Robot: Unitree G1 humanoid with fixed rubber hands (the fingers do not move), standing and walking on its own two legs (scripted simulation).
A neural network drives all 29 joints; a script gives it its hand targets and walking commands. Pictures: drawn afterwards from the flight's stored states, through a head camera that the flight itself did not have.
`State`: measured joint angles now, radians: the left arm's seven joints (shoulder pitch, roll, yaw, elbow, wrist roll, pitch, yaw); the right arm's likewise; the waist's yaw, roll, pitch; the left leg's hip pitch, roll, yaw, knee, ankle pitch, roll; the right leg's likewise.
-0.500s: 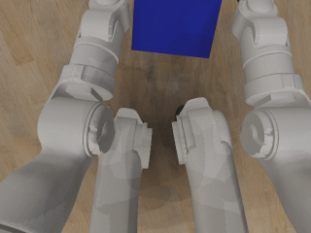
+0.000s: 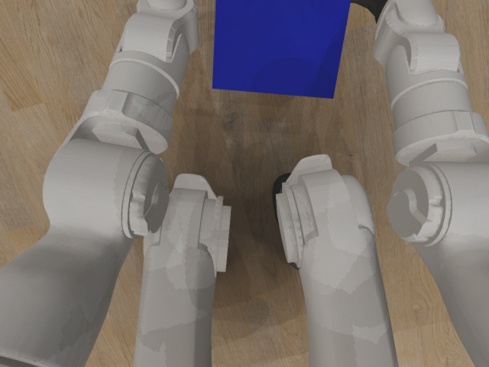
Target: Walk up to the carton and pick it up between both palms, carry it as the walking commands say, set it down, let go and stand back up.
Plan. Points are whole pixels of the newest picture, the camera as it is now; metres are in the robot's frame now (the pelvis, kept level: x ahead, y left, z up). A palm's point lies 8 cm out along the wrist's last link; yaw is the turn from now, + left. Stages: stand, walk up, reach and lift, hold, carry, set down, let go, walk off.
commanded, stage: set down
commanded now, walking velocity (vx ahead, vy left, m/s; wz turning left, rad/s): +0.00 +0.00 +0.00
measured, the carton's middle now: out of the picture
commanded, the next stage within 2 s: none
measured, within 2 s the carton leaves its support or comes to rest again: rests again in 0.48 s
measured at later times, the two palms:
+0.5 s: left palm out of the picture +0.56 +0.04 -0.18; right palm out of the picture +0.51 -0.22 -0.18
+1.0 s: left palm out of the picture +0.56 +0.04 -0.19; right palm out of the picture +0.52 -0.22 -0.19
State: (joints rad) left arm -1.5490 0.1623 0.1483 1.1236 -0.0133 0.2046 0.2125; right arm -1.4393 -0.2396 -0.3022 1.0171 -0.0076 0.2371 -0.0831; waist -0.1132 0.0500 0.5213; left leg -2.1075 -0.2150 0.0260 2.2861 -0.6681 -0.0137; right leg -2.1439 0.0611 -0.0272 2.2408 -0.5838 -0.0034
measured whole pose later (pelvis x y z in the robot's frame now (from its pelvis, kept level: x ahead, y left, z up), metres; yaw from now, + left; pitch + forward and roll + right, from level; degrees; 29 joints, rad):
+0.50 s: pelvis +0.01 +0.00 -0.01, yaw +1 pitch +30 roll +0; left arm -1.52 0.19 0.17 1.14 -0.03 0.17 0.15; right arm -1.43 -0.23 -0.34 1.03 -0.04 0.20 -0.02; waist -0.13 0.06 0.49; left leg -2.14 -0.19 0.04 2.31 -0.68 0.00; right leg -2.18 0.03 -0.04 2.27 -0.61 -0.03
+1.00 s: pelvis +0.01 +0.00 -0.01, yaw +1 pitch +29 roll -1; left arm -1.51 0.18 0.18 1.11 -0.02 0.14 0.12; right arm -1.43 -0.25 -0.34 1.06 0.01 0.16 0.02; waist -0.13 0.06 0.51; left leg -2.15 -0.17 0.05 2.34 -0.70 0.03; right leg -2.18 0.02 -0.05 2.30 -0.63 -0.03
